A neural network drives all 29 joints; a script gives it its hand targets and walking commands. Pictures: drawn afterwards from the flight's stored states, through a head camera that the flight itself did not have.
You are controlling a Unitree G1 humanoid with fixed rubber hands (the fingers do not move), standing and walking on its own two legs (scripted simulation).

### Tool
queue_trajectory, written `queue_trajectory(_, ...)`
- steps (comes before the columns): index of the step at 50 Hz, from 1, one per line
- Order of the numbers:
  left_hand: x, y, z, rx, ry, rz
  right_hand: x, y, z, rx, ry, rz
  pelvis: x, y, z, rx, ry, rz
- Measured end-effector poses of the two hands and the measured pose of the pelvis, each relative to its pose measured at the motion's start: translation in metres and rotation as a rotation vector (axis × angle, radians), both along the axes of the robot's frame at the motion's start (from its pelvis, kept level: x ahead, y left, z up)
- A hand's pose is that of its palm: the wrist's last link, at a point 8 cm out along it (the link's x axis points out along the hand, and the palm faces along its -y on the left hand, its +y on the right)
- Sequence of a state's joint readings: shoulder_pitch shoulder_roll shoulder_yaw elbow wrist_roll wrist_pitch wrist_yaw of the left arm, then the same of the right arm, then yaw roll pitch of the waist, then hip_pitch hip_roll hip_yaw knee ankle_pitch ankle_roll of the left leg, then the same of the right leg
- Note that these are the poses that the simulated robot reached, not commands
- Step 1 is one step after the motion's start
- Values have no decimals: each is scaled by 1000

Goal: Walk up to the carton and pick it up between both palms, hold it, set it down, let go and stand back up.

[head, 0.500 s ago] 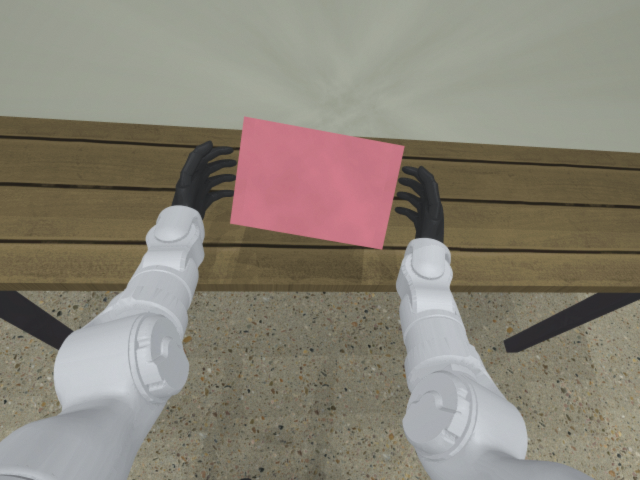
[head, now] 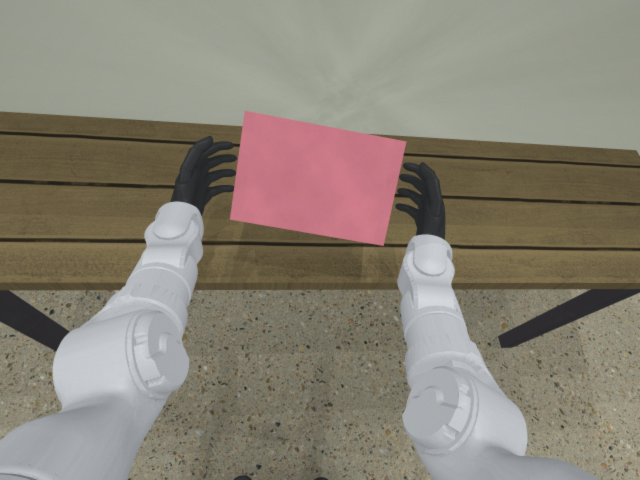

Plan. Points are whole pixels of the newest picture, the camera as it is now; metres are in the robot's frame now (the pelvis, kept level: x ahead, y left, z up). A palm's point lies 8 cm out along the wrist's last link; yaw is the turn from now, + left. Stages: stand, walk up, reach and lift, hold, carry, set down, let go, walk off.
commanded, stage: set down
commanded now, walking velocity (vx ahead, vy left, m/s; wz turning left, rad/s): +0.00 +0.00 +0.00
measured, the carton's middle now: (315, 177) +0.53 -0.02 -0.02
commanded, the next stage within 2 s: none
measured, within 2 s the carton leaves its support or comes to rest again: rests again in 1.12 s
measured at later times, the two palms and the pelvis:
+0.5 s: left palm (191, 200) +0.45 +0.15 +0.02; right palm (426, 230) +0.40 -0.15 +0.04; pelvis +0.00 +0.00 +0.00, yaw +0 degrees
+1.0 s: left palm (197, 221) +0.45 +0.15 -0.03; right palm (402, 278) +0.37 -0.15 -0.04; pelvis +0.00 +0.00 -0.01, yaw +0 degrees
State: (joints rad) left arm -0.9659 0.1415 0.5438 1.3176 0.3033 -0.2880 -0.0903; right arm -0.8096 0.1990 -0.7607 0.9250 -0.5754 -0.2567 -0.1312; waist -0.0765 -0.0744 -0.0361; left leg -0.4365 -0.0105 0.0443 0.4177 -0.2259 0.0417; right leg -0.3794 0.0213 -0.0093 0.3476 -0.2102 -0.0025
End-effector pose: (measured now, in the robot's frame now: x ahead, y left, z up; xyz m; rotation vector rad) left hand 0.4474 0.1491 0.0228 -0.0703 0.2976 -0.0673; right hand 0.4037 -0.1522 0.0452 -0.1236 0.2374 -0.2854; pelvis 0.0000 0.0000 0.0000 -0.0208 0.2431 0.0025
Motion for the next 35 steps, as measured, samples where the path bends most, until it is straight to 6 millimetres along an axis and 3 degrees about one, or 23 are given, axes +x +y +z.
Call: queue_trajectory(35, 1, 0, -11, -7, 7, 5, -3, -1, -10, -10, 27, 10, -1, 1, -1, -1, 13, 0)
